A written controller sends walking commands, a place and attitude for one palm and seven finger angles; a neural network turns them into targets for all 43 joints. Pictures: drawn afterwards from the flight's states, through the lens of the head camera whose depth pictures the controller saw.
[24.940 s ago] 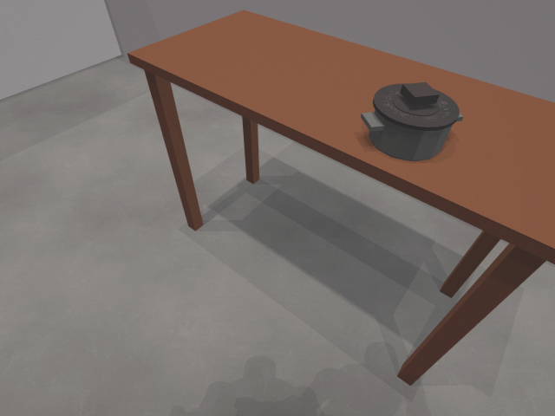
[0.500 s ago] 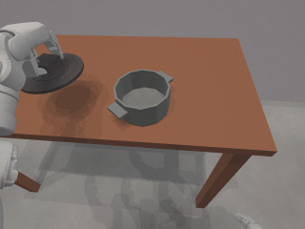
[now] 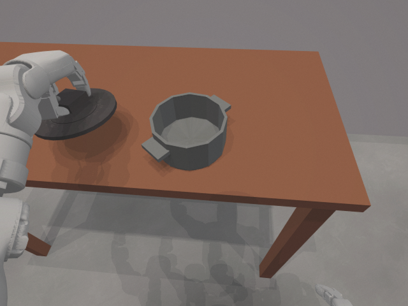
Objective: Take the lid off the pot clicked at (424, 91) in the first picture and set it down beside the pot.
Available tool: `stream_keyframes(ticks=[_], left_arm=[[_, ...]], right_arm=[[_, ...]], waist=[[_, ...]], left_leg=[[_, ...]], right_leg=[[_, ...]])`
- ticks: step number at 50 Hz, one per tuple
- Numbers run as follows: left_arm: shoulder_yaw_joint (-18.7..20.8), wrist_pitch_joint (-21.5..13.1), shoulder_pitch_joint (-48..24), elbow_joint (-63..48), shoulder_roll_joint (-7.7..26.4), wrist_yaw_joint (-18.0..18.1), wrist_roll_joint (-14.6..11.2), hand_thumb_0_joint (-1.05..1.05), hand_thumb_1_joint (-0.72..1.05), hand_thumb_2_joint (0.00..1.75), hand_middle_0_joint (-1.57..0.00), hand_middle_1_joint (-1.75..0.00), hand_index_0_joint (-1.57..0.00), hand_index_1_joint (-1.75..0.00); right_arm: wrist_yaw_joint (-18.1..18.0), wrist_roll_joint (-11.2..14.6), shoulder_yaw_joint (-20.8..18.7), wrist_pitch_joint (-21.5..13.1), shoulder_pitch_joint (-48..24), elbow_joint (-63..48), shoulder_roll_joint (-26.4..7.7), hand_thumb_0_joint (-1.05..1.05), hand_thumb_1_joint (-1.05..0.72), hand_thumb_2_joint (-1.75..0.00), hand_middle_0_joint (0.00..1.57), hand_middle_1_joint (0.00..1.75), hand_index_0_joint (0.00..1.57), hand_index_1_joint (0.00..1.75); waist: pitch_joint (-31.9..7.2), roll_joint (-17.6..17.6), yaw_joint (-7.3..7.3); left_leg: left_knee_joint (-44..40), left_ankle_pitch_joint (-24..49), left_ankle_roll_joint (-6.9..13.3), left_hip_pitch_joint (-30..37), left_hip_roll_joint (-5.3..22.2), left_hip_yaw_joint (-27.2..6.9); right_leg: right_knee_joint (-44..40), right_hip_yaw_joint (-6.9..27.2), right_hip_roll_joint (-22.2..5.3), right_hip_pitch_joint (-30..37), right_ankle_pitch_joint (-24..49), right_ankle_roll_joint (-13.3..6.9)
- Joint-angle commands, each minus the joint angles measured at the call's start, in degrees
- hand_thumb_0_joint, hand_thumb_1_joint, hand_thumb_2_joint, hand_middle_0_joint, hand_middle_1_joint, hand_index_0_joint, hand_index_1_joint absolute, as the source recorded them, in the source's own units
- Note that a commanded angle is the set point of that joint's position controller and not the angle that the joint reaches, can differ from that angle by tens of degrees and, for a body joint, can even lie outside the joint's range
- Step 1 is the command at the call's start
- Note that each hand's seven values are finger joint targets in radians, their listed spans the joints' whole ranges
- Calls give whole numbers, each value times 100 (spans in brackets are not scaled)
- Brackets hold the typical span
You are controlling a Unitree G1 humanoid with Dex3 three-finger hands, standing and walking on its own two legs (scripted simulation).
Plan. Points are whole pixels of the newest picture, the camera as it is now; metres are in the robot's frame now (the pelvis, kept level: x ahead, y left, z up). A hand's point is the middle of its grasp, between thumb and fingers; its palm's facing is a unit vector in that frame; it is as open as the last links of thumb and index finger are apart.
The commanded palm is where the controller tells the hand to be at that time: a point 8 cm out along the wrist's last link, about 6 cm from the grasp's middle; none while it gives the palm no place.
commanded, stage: lower the lid onto the table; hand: left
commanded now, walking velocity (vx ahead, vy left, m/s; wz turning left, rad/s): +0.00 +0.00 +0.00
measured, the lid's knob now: (68, 100) +0.47 +0.26 +0.16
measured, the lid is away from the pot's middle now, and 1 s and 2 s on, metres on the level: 0.23 0.23 0.23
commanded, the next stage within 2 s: open the fingers wide in 1.26 s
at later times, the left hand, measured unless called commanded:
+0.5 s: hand (71, 111) +0.44 +0.26 +0.15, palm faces -0.38 -0.04 -0.92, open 8.7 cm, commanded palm +0.44 +0.27 +0.23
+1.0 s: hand (69, 122) +0.44 +0.27 +0.12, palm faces -0.42 -0.07 -0.91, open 8.6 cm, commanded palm +0.44 +0.28 +0.19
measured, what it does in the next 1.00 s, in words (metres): stands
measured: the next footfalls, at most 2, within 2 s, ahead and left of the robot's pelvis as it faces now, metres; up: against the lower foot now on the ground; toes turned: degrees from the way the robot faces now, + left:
none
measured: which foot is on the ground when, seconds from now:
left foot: down 0.00-1.00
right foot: down 0.00-1.00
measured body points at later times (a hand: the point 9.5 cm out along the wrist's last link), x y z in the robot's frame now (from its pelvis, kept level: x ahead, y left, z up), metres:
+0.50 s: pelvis +0.00 +0.00 +0.00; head +0.05 -0.02 +0.45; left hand +0.46 +0.25 +0.20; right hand +0.10 -0.27 -0.13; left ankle +0.00 +0.07 -0.74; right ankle -0.01 -0.13 -0.74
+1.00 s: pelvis +0.00 +0.00 +0.00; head +0.05 -0.01 +0.44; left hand +0.46 +0.27 +0.17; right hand +0.09 -0.27 -0.13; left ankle +0.00 +0.07 -0.74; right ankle -0.01 -0.13 -0.74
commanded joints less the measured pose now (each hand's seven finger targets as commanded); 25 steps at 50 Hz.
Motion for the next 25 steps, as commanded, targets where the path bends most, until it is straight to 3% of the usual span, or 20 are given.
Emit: stream_keyframes(ticks=[1,3,4,6,7,8,11,13,14,16,17,18,19,20,21,23,24,25], left_arm=[[922,-48,-3317,-1173,1996,341,50,0,23,145,-109,-58,-102,-53],[968,-112,-3087,-1141,2094,380,-48,0,23,145,-109,-58,-102,-53],[1137,-169,-3403,-1581,2309,388,40,0,23,145,-109,-58,-102,-53],[828,-149,-3196,-1083,1838,369,24,0,23,145,-109,-58,-102,-53],[837,-142,-3150,-1092,1850,363,1,0,23,145,-109,-58,-102,-53],[744,-173,-3095,-1192,1813,388,-93,0,23,145,-109,-58,-102,-53],[965,-221,-3049,-1241,1949,410,-6,0,23,145,-109,-58,-102,-53],[763,-234,-3009,-1169,1774,419,-109,0,23,145,-109,-58,-102,-53],[883,-272,-3338,-1672,1906,425,-36,0,23,145,-109,-58,-102,-53],[892,-255,-2909,-1112,1805,437,-35,0,23,145,-109,-58,-102,-53],[1007,-244,-2662,-700,1916,440,-33,0,23,145,-109,-58,-102,-53],[1084,-286,-2590,-677,2125,472,-95,0,23,145,-109,-58,-102,-53],[936,-319,-3055,-1084,1999,464,-9,0,23,145,-109,-58,-102,-53],[727,-320,-3208,-1052,1732,473,-1,0,23,145,-109,-58,-102,-53],[693,-319,-3277,-1221,1676,490,0,0,23,145,-109,-58,-102,-53],[933,-344,-2938,-1080,1963,542,-55,0,23,145,-109,-58,-102,-53],[1162,-375,-2964,-1039,2189,548,38,0,23,145,-109,-58,-102,-53],[1075,-390,-2845,-647,2086,542,35,0,23,145,-109,-58,-102,-53]], right_arm=[[-64,12,-307,-157,-85,-637,-827,0,-90,-90,20,30,20,30],[-67,-13,-334,-167,-24,-602,-914,0,-90,-90,20,30,20,30],[-50,-24,-316,-156,-76,-667,-845,0,-90,-90,20,30,20,30],[-69,2,-318,-158,-74,-604,-808,0,-90,-90,20,30,20,30],[-63,17,-326,-147,-54,-586,-832,0,-90,-90,20,30,20,30],[-55,-8,-353,-150,-32,-580,-894,0,-90,-90,20,30,20,30],[-48,-12,-341,-163,-40,-607,-837,0,-90,-90,20,30,20,30],[-51,-19,-366,-125,-7,-536,-900,0,-90,-90,20,30,20,30],[-25,-38,-360,-133,-44,-620,-840,0,-90,-90,20,30,20,30],[-39,-25,-336,-151,-17,-571,-831,0,-90,-90,20,30,20,30],[-44,-8,-325,-140,11,-555,-854,0,-90,-90,20,30,20,30],[-47,-8,-341,-114,69,-513,-951,0,-90,-90,20,30,20,30],[-33,-26,-315,-89,-31,-597,-857,0,-90,-90,20,30,20,30],[-51,-4,-332,-96,-92,-588,-834,0,-90,-90,20,30,20,30],[-50,-10,-355,-117,-55,-574,-829,0,-90,-90,20,30,20,30],[-62,-53,-367,-138,27,-549,-916,0,-90,-90,20,30,20,30],[-59,-65,-337,-142,53,-587,-852,0,-90,-90,20,30,20,30],[-82,-27,-310,-128,9,-558,-854,0,-90,-90,20,30,20,30]], waist=[[-2507,168,-46],[-2593,298,-50],[-2837,359,2],[-2455,287,-99],[-2476,245,-87],[-2502,499,-112],[-2654,284,-44],[-2503,357,-128],[-2789,473,-66],[-2505,201,-69],[-2371,-11,-44],[-2354,91,-44],[-2551,220,-34],[-2440,245,-114],[-2575,369,-107],[-2652,454,-75],[-2729,243,-23],[-2464,116,-61]], left_leg=[[-19,2199,34,1490,70,-264],[91,2506,10,1502,65,-269],[27,2584,17,1606,67,-302],[64,2628,17,1617,86,-314],[56,2599,8,1621,90,-311],[103,2648,-40,1662,90,-322],[84,2636,10,1671,76,-330],[115,2692,-48,1654,98,-338],[50,2673,-47,1796,94,-384],[90,2677,-24,1630,89,-368],[90,2482,8,1399,80,-300],[87,2417,-31,1305,97,-292],[10,2242,-16,1339,59,-294],[40,2249,-3,1442,70,-307],[59,2430,-11,1625,83,-332],[149,2649,-60,1667,94,-361],[97,2404,-25,1505,70,-347],[93,2271,4,1307,62,-299]], right_leg=[[-11,26,312,530,1529,-316],[20,48,259,586,1739,-339],[19,68,308,703,1750,-308],[10,14,333,392,1635,-305],[6,19,333,386,1613,-293],[-6,25,286,333,1589,-332],[32,34,338,461,1633,-311],[13,10,301,316,1621,-329],[12,30,345,407,1560,-305],[50,-9,358,355,1588,-310],[54,15,348,429,1620,-301],[66,3,296,463,1629,-328],[52,25,318,554,1565,-307],[60,9,325,383,1506,-316],[59,23,337,329,1519,-310],[75,28,316,323,1573,-342],[80,52,349,511,1552,-312],[111,30,341,485,1580,-318]])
